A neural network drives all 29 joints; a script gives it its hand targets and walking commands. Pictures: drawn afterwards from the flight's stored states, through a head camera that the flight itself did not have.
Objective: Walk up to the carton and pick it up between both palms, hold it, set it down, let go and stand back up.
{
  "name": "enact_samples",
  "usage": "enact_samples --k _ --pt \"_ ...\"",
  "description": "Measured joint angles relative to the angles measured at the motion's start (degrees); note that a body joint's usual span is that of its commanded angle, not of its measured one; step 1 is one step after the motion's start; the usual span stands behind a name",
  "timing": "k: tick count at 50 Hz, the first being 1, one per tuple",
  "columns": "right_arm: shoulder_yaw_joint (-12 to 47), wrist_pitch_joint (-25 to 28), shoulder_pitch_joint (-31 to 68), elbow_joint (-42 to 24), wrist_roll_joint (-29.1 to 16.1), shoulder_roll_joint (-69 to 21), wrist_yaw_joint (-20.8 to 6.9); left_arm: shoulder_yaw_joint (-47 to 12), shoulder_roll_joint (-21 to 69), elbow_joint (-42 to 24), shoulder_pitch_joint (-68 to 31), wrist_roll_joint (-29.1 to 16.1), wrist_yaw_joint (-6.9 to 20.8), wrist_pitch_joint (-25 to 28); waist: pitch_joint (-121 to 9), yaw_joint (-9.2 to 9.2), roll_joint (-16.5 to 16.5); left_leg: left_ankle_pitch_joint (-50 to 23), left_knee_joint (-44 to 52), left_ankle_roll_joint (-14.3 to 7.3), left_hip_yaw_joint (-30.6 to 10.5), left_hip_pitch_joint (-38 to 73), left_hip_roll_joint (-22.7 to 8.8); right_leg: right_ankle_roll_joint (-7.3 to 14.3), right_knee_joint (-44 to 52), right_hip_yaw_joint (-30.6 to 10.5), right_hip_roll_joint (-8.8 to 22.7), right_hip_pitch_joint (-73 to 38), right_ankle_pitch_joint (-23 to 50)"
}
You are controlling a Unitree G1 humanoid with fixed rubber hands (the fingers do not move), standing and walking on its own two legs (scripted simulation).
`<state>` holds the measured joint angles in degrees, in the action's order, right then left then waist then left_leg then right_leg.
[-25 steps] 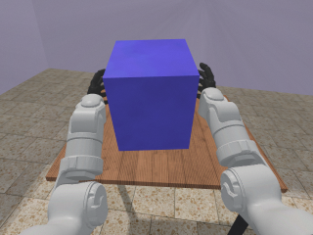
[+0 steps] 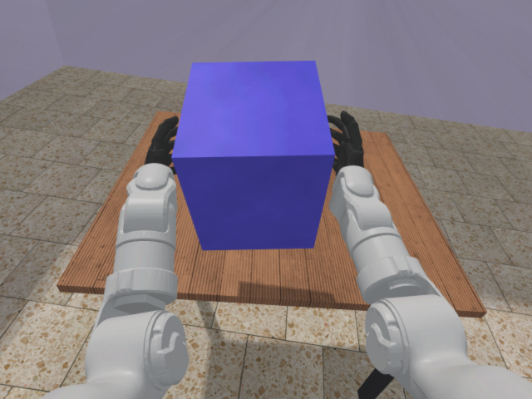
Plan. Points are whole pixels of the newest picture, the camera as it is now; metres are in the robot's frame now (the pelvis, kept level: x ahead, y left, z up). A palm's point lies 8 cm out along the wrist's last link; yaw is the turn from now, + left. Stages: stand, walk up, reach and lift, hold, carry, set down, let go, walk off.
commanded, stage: set down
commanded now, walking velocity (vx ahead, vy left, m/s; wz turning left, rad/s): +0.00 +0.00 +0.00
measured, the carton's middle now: (256, 160) +0.43 +0.01 +0.18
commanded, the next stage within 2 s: none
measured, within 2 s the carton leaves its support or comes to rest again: neither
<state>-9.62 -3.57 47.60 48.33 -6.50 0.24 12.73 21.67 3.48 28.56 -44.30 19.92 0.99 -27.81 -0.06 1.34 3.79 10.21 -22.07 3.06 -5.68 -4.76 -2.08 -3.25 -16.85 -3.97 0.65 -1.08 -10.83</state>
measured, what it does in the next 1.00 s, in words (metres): stands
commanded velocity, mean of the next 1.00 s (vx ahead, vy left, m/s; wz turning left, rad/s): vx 0.00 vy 0.00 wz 0.00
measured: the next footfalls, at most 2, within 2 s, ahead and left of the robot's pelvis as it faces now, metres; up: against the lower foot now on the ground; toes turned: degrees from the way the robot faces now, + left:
none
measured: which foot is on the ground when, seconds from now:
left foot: down 0.00-1.00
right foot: down 0.00-1.00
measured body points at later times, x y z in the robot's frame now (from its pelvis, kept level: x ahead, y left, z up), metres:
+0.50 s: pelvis +0.00 +0.00 +0.00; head -0.04 +0.04 +0.45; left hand +0.40 +0.15 +0.17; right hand +0.41 -0.13 +0.20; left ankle +0.03 +0.15 -0.75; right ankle -0.01 -0.16 -0.75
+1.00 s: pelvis +0.02 +0.00 +0.00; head +0.00 +0.02 +0.45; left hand +0.43 +0.13 +0.14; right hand +0.43 -0.15 +0.17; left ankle +0.03 +0.15 -0.75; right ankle -0.01 -0.16 -0.75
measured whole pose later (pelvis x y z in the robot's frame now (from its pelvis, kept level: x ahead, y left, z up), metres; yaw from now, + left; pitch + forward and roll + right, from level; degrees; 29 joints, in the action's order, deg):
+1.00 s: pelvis +0.02 +0.00 +0.00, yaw +0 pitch -2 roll -1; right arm -17.9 6.0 43.3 49.2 1.5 -2.3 8.7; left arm 21.8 4.6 37.9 -42.1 19.9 -0.1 -13.6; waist -2.3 1.3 2.0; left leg 11.1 -21.6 3.1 -5.6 -8.9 -2.2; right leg -3.1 -15.9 -3.8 0.6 2.8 -11.4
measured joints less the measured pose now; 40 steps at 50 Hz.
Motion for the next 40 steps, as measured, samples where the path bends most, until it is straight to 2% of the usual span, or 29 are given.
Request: enact_samples --k 6,17,22,29,35,40 --pt "0.32 0.23 -0.85 -0.52 -0.02 0.00 0.18 -0.61 -0.02 -0.21 0.42 0.00 -0.05 0.14 -1.29 0.00 -0.14 0.84 -0.01 -0.26 0.00 1.46 -0.05 0.02 1.05 0.08 0.00 -1.96 -0.26" --pt "0.29 -1.20 -0.89 -0.52 -0.02 -0.14 0.01 -0.06 -0.02 -0.03 1.27 0.00 0.93 -0.44 5.02 0.00 1.52 0.21 0.00 -0.33 0.00 2.39 -0.04 0.02 1.10 0.08 0.00 -2.91 0.39" --pt "-0.69 1.16 -1.39 -0.57 0.18 -0.50 -0.44 -0.21 0.40 0.13 1.57 0.00 0.15 2.03 4.02 0.00 1.27 0.20 0.01 -0.05 0.00 1.34 -0.05 0.02 1.11 0.08 0.00 -1.86 0.37" --pt "-5.39 3.16 -1.40 -0.52 4.33 -1.29 -2.89 -0.28 0.96 2.83 1.60 0.00 -0.47 6.69 0.89 0.01 0.42 0.57 0.15 -0.15 0.00 0.81 -0.07 0.02 1.11 0.13 0.00 -1.27 -0.05" --pt "-7.68 2.04 -1.41 0.33 7.11 -1.75 -4.16 1.81 0.96 7.84 1.62 -0.01 1.20 6.85 3.33 0.01 0.52 0.39 0.40 -0.31 0.00 0.97 -0.07 0.02 0.96 0.14 0.00 -1.24 -0.06" --pt "-8.41 3.00 -2.05 0.83 7.97 -2.43 -4.22 2.28 1.05 9.27 1.79 0.01 0.75 7.43 6.14 0.00 0.47 0.34 0.42 -0.08 0.00 0.43 -0.08 0.03 0.87 0.14 0.00 -0.65 -0.04"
